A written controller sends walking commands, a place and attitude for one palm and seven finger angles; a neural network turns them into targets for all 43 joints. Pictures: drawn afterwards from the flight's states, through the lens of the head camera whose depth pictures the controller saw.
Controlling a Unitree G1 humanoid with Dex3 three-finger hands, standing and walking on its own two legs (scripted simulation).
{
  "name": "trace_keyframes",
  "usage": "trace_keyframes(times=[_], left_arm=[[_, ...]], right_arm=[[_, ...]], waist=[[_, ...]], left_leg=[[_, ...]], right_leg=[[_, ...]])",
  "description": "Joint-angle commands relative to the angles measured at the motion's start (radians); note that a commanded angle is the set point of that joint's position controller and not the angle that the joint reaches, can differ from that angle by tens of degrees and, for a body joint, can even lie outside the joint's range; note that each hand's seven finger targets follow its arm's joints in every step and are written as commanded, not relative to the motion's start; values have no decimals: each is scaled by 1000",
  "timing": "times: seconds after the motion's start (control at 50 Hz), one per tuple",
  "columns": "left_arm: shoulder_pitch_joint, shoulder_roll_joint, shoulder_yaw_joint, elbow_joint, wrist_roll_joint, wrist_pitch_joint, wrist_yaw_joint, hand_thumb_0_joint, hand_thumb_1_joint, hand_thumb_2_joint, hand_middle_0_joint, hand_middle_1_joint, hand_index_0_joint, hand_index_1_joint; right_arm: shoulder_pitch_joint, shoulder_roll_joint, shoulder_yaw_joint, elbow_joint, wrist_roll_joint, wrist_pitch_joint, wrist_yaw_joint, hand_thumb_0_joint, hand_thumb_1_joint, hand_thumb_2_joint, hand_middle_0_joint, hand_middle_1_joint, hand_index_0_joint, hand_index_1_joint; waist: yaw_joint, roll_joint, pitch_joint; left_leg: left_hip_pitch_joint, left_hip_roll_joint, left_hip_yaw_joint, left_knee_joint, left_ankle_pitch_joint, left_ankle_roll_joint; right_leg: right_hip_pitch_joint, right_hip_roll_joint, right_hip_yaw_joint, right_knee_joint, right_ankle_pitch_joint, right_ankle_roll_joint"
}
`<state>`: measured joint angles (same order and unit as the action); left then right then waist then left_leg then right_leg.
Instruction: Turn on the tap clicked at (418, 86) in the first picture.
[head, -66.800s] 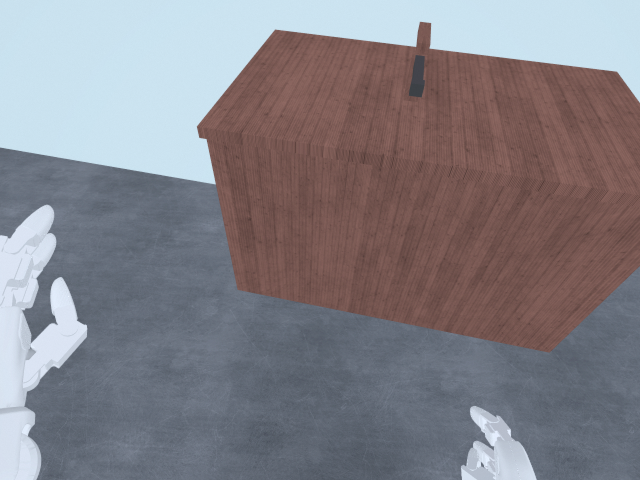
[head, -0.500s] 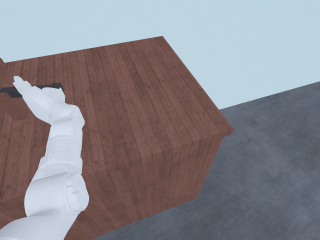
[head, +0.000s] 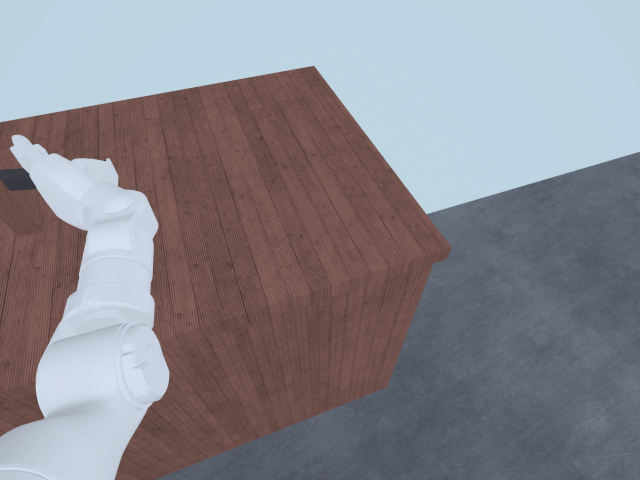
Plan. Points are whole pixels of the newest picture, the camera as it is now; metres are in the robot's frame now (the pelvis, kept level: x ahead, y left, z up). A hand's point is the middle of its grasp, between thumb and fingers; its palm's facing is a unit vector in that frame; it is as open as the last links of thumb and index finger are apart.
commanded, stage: lift the hand up off the lever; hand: left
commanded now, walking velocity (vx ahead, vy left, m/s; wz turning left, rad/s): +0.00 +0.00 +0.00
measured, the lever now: (100, 173) +0.52 +0.31 +0.10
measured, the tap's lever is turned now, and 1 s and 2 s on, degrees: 75 75 75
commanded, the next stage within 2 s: draw the hand back beside the body in 1.00 s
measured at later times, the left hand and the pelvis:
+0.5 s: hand (90, 166) +0.46 +0.27 +0.17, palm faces +0.83 -0.56 -0.05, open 7.8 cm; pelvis +0.01 -0.01 +0.01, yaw +0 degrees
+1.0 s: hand (79, 160) +0.46 +0.28 +0.18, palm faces +0.82 -0.57 -0.06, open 7.8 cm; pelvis +0.01 +0.01 +0.01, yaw +0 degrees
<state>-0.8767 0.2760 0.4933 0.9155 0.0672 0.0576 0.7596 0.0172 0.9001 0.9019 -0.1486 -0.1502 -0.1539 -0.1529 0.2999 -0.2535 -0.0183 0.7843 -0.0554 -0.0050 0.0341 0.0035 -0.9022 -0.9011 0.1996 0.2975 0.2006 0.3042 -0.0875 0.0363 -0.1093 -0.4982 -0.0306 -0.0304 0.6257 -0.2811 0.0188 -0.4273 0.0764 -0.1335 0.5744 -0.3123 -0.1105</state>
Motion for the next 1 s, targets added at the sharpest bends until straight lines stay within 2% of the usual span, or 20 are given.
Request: trace_keyframes(times=[0.0,0.06,0.14,0.18,0.24,0.28,0.36,0.48,0.5,0.58,0.6,0.66,0.72,0.74,0.82,0.86,0.88,0.92,0.96,0.98], left_arm=[[-455,277,-2,-214,35,-44,6,0,900,900,-150,-150,-150,-150],[-490,266,-24,-221,40,-36,4,0,900,900,-150,-150,-150,-150],[-507,331,12,-247,52,-49,2,0,900,900,-150,-150,-150,-150],[-466,364,38,-261,54,-47,-7,0,900,900,-150,-150,-150,-150],[-445,301,-17,-272,49,-32,-28,0,900,900,-150,-150,-150,-150],[-388,303,-6,-275,33,-17,-41,0,900,900,-150,-150,-150,-150],[-379,235,-52,-304,-6,12,-64,0,900,900,-150,-150,-150,-150],[-418,299,-10,-384,-5,26,-52,0,900,900,-150,-150,-150,-150],[-448,261,-49,-402,0,23,-51,0,900,900,-150,-150,-150,-150],[-422,262,-44,-443,9,32,-47,0,900,900,-150,-150,-150,-150],[-435,236,-72,-440,8,38,-50,0,900,900,-150,-150,-150,-150],[-364,238,-49,-381,-10,79,-55,0,900,900,-150,-150,-150,-150],[-396,206,-76,-380,-22,105,-63,0,900,900,-150,-150,-150,-150],[-402,230,-56,-377,-20,111,-60,0,900,900,-150,-150,-150,-150],[-405,212,-69,-423,-16,107,-48,0,900,900,-150,-150,-150,-150],[-407,197,-76,-417,-11,111,-39,0,900,900,-150,-150,-150,-150],[-391,230,-42,-421,-9,110,-36,0,900,900,-150,-150,-150,-150],[-420,173,-95,-440,-10,110,-37,0,900,900,-150,-150,-150,-150],[-414,193,-78,-426,-10,114,-34,0,900,900,-150,-150,-150,-150],[-436,215,-62,-447,-9,108,-33,0,900,900,-150,-150,-150,-150]], right_arm=[[7,-139,-42,-101,11,-34,-13,0,-900,-900,200,300,200,300],[3,-137,-39,-105,12,-38,-14,0,-900,-900,200,300,200,300],[12,-139,-41,-104,11,-43,-20,0,-900,-900,200,300,200,300],[16,-141,-42,-108,11,-40,-22,0,-900,-900,200,300,200,300],[15,-136,-43,-113,17,-43,-21,0,-900,-900,200,300,200,300],[14,-142,-45,-117,23,-44,-22,0,-900,-900,200,300,200,300],[0,-143,-41,-120,36,-48,-28,0,-900,-900,200,300,200,300],[-31,-140,-39,-111,38,-53,-38,0,-900,-900,200,300,200,300],[-38,-134,-37,-113,38,-58,-36,0,-900,-900,200,300,200,300],[-50,-133,-42,-112,32,-65,-38,0,-900,-900,200,300,200,300],[-54,-130,-39,-113,35,-67,-38,0,-900,-900,200,300,200,300],[-58,-135,-38,-116,40,-65,-43,0,-900,-900,200,300,200,300],[-73,-134,-34,-120,45,-64,-46,0,-900,-900,200,300,200,300],[-67,-135,-33,-117,44,-64,-46,0,-900,-900,200,300,200,300],[-75,-128,-34,-121,43,-69,-38,0,-900,-900,200,300,200,300],[-74,-126,-34,-115,40,-71,-35,0,-900,-900,200,300,200,300],[-75,-131,-37,-114,39,-68,-35,0,-900,-900,200,300,200,300],[-81,-125,-37,-116,40,-72,-32,0,-900,-900,200,300,200,300],[-78,-129,-36,-112,39,-74,-33,0,-900,-900,200,300,200,300],[-82,-131,-37,-110,37,-72,-36,0,-900,-900,200,300,200,300]], waist=[[3,-13,-320],[-4,-25,-291],[-3,-19,-329],[14,-11,-352],[5,19,-339],[18,11,-337],[10,-33,-290],[23,-11,-287],[16,5,-274],[29,30,-322],[23,40,-308],[30,-45,-281],[30,-33,-270],[33,-41,-273],[43,0,-293],[39,-16,-281],[47,-12,-287],[37,2,-281],[37,-26,-281],[41,-1,-283]], left_leg=[[124,2,-18,-43,211,32],[102,1,-12,-50,181,35],[106,-1,-6,-44,196,39],[104,-2,-4,-46,216,38],[138,2,1,-49,241,36],[145,1,-3,-57,251,35],[154,-2,1,-74,238,35],[178,-3,-6,-89,246,35],[194,-1,-4,-90,254,35],[247,1,-9,-86,311,31],[254,4,-9,-87,315,28],[218,2,-8,-99,284,27],[230,0,-7,-108,290,25],[229,2,-10,-112,290,24],[266,5,-15,-110,335,18],[262,6,-13,-106,336,17],[264,9,-20,-109,346,15],[281,10,-18,-108,352,12],[269,9,-19,-109,331,15],[275,10,-24,-112,339,11]], right_leg=[[194,-81,118,-84,355,117],[194,-87,127,-95,356,125],[225,-94,138,-90,406,132],[262,-97,137,-83,448,131],[248,-95,134,-87,469,130],[266,-92,126,-91,476,127],[268,-98,133,-117,504,139],[275,-98,129,-121,471,131],[254,-97,128,-122,463,128],[254,-84,111,-108,455,112],[239,-85,115,-111,452,111],[265,-89,115,-123,454,121],[257,-89,112,-128,451,119],[263,-89,109,-130,445,118],[252,-79,101,-122,431,104],[246,-79,99,-123,433,106],[250,-77,92,-118,419,100],[226,-72,92,-119,398,96],[231,-73,96,-124,389,99],[228,-71,91,-121,373,93]])
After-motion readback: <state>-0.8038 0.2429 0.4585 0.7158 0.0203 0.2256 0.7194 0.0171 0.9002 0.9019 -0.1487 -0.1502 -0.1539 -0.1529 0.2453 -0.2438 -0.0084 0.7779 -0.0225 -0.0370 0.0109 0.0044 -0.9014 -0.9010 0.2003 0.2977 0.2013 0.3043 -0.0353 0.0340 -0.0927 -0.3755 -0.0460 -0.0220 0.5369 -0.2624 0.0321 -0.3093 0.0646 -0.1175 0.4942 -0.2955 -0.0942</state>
